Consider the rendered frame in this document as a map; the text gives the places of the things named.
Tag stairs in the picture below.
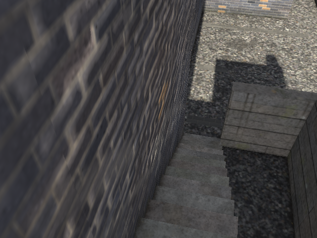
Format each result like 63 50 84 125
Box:
135 132 239 238

